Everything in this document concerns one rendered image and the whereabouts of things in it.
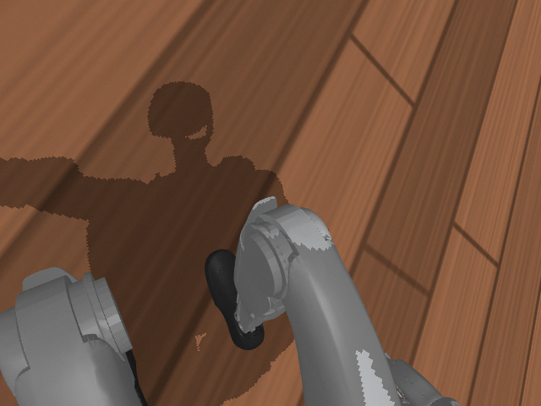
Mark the right robot hand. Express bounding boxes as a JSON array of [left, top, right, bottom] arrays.
[[384, 351, 443, 406]]

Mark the right robot foot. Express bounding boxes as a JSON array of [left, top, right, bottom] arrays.
[[205, 250, 264, 350]]

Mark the left robot foot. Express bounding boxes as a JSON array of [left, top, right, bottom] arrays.
[[125, 349, 148, 406]]

